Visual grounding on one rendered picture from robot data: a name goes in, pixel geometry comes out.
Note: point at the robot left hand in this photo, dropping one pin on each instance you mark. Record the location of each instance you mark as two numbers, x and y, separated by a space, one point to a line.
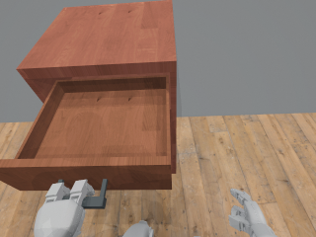
60 217

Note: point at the left robot shin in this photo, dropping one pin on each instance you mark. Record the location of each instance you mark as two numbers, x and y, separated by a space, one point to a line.
143 222

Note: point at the handle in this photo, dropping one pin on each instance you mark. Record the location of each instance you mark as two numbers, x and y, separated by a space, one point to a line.
94 202

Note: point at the cabinet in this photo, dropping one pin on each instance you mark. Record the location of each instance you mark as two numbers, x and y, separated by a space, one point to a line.
107 41

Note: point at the robot right hand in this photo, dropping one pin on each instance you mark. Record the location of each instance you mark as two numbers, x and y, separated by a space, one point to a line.
242 219

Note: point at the drawer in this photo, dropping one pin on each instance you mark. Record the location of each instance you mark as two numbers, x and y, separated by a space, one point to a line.
115 128

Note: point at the left robot thigh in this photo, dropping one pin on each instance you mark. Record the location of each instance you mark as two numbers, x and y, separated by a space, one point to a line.
139 230

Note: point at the robot right forearm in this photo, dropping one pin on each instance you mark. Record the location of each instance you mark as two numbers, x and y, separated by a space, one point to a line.
261 230

